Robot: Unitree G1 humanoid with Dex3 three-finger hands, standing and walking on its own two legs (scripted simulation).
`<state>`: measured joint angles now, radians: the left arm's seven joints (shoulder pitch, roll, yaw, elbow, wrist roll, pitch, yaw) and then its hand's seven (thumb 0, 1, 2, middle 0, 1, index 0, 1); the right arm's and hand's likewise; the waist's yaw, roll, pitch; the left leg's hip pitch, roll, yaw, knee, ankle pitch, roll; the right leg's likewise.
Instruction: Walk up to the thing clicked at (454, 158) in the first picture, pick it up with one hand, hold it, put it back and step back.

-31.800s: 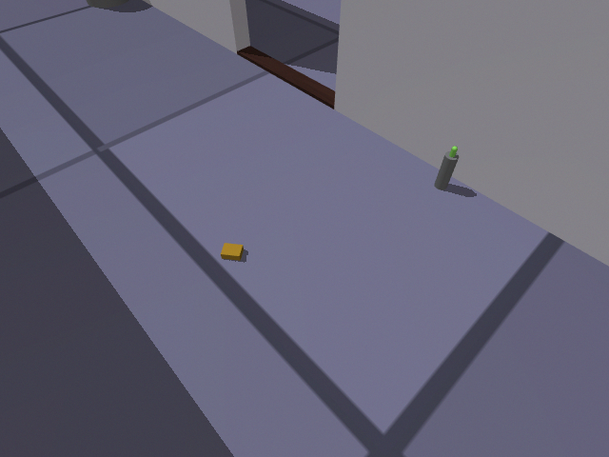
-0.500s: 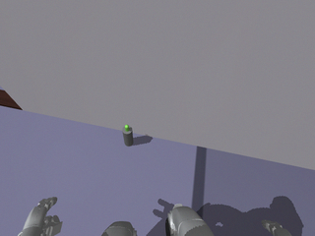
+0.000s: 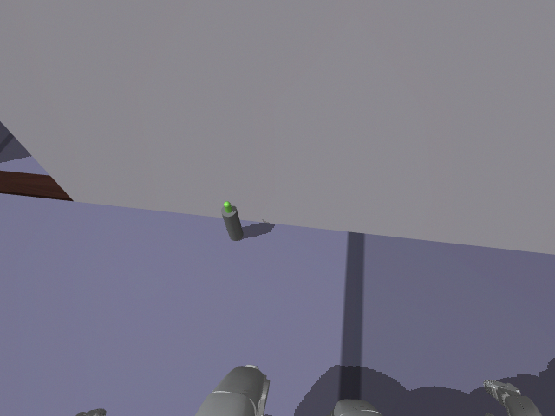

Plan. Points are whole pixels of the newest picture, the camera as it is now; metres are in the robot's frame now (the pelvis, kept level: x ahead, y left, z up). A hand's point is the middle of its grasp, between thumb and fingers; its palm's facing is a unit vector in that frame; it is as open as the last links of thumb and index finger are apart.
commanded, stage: step back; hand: left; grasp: from the side
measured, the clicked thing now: (231, 219) +0.81 +0.25 -0.65
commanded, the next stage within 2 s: stand in 1.54 s
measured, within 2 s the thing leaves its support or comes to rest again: neither
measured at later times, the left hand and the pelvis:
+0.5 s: hand out of the picture -0.10 +0.24 -0.15, palm faces +0.04 -0.93 -0.37, open 7.4 cm; pelvis -0.17 -0.03 +0.00, yaw +2 degrees
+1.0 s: hand out of the picture -0.16 +0.26 -0.13, palm faces +0.06 -0.91 -0.41, open 7.4 cm; pelvis -0.21 -0.03 +0.01, yaw +4 degrees
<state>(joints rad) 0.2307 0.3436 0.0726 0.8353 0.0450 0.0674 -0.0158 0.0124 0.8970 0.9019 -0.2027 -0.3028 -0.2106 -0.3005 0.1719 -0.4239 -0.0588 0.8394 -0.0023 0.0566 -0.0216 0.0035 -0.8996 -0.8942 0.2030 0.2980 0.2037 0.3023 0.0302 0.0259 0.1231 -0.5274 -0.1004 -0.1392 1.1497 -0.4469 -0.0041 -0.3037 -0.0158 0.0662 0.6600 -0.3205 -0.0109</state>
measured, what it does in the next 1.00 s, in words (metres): walks backwards: left foot, then right foot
